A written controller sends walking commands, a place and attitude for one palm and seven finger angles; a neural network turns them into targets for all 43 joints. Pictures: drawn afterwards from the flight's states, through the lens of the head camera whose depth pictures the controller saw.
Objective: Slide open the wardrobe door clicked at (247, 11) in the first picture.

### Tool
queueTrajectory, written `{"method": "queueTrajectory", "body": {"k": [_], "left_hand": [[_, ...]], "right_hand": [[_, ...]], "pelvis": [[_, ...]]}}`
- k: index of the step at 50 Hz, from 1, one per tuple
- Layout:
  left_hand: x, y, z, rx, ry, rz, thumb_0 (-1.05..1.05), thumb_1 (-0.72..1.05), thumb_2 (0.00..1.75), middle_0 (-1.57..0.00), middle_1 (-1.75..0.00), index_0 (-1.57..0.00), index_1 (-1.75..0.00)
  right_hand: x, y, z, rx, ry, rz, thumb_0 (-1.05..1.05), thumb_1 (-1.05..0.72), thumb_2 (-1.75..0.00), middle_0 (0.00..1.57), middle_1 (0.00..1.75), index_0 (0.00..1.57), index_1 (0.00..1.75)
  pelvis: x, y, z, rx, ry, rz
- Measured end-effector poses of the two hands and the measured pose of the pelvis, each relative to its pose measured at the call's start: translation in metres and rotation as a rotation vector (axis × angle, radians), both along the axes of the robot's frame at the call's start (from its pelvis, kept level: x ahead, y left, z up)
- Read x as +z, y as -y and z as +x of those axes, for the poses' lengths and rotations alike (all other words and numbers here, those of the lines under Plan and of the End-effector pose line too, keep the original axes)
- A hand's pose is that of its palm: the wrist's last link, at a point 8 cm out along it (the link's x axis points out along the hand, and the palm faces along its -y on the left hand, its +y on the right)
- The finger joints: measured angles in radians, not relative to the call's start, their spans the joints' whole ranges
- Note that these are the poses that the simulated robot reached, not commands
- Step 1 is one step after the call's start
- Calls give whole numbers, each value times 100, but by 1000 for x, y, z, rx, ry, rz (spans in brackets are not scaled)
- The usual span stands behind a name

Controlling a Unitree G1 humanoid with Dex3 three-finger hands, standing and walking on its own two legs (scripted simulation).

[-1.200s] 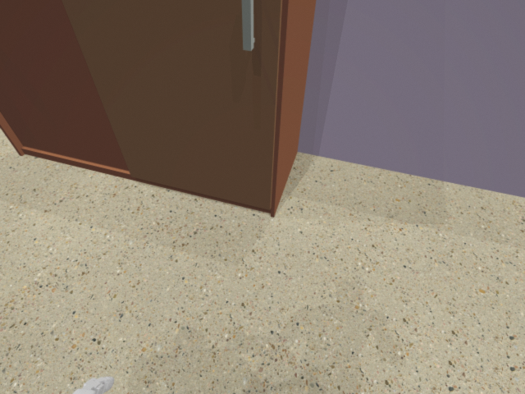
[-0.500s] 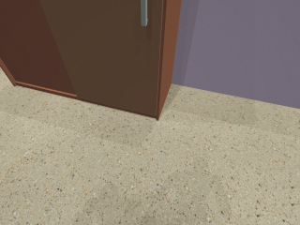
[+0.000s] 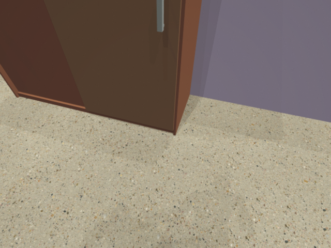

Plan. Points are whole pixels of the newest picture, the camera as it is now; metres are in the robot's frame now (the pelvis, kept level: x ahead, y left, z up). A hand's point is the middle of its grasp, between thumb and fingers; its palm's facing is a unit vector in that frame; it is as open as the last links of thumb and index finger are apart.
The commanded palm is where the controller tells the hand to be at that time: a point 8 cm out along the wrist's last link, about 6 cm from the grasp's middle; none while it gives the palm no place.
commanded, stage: look at it before walking up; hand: right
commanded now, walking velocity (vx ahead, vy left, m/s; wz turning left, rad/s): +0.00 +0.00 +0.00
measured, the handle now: (161, 6) +1.07 +0.08 +0.17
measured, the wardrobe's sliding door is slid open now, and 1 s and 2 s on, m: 0.00 0.00 0.00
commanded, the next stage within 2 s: walk to a spot facing it in 0.24 s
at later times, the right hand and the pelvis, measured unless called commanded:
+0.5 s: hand out of the picture +0.07 -0.24 -0.16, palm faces -0.05 +0.94 -0.33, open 7.4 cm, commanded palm none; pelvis +0.00 +0.00 +0.00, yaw +3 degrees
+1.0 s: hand out of the picture +0.06 -0.16 -0.17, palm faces -0.22 +0.94 -0.24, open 7.4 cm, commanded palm none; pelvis -0.02 +0.02 -0.01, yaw +17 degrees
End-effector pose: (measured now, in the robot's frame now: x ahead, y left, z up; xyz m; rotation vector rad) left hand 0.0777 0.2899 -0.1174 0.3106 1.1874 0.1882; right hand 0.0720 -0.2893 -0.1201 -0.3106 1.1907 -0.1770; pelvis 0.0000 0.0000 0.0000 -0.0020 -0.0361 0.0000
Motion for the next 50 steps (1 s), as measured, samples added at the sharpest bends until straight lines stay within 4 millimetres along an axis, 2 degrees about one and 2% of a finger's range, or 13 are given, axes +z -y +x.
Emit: {"method": "queueTrajectory", "body": {"k": [24, 28, 33, 40, 45, 50], "left_hand": [[-5, 2, 1, 26, -12, -2, 1, 90, 90, -20, -30, -20, -30], [-12, 11, -10, 74, 0, -27, 1, 90, 90, -20, -30, -20, -30], [-26, 20, -35, 137, -9, -69, 1, 90, 90, -20, -30, -20, -30], [-54, 8, -65, 228, -26, -121, 1, 90, 90, -20, -30, -20, -30], [-38, 2, -74, 267, -27, -119, 1, 90, 90, -20, -30, -20, -29], [-22, -2, -80, 315, 14, -87, 1, 90, 90, -20, -30, -20, -29]], "right_hand": [[-4, -2, -6, -8, -60, -5, 1, -91, -90, 20, 30, 21, 30], [-13, -14, -7, 17, -89, 17, 0, -91, -90, 20, 30, 20, 30], [-25, -34, -5, 60, -104, 53, 0, -91, -90, 20, 30, 20, 30], [-31, -67, -5, 109, -83, 52, 0, -91, -90, 20, 30, 21, 30], [-20, -79, -13, 122, -109, 64, 0, -91, -90, 20, 30, 21, 30], [-15, -79, -8, 170, -127, 73, 0, -90, -90, 20, 30, 21, 30]], "pelvis": [[-1, -1, 5, 35, -11, -1], [-6, -2, 2, 74, -14, -5], [-15, -6, -5, 124, -14, -23], [-30, -24, -15, 196, -6, -22], [-15, -26, -21, 240, -26, -25], [-6, -20, -23, 294, -49, -31]]}}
